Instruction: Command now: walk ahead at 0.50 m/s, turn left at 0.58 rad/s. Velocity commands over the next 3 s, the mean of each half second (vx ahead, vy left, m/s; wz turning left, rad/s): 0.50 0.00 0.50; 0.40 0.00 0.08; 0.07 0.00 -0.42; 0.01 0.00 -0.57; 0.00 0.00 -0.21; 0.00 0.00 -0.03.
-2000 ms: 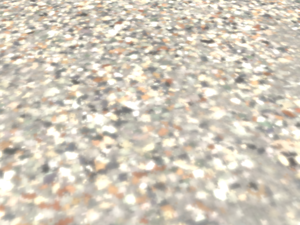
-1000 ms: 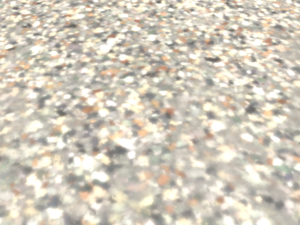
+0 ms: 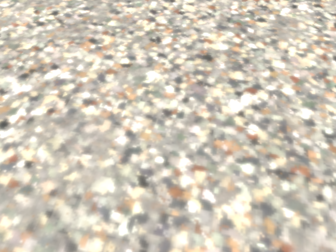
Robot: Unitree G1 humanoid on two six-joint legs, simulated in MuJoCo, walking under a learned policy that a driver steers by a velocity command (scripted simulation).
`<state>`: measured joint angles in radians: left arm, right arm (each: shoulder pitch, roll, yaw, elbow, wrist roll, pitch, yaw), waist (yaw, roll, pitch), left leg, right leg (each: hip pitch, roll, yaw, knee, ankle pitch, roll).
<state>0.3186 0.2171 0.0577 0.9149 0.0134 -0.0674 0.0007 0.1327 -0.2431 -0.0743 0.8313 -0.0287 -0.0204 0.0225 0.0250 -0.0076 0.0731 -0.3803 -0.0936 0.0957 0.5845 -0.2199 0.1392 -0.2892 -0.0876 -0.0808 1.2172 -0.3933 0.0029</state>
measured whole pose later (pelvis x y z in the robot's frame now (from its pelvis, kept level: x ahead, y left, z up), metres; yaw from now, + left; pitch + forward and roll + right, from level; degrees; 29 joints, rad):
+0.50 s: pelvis +0.29 -0.01 +0.00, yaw +15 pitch +1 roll +0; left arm 0.04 0.24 0.02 0.72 0.04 -0.07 -0.01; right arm 0.46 -0.27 -0.06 0.91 0.00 -0.06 -0.01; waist -0.07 0.00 0.05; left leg -0.02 -0.13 -0.17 0.70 -0.49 0.10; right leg -0.47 0.03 -0.05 0.57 -0.10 -0.06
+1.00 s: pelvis +0.52 +0.06 +0.00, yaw +14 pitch +1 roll -2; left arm 0.41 0.21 0.02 0.95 -0.02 -0.06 0.01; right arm 0.06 -0.20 0.00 0.80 -0.05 -0.08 0.00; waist 0.07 0.01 0.07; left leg -0.43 -0.01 0.05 0.52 -0.09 0.07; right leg -0.10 0.05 -0.02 0.63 -0.48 -0.04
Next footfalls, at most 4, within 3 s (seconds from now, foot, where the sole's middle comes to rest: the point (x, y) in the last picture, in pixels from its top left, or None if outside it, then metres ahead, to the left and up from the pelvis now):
0.46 right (195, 249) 0.46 -0.07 -0.76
0.96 left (135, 201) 0.64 0.17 -0.76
1.44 right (188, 218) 0.57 -0.04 -0.76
1.92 left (141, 210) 0.61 0.15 -0.76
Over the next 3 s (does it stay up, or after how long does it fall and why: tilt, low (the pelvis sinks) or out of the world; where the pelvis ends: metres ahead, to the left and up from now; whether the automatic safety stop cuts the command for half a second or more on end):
stays up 0.51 0.05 0.02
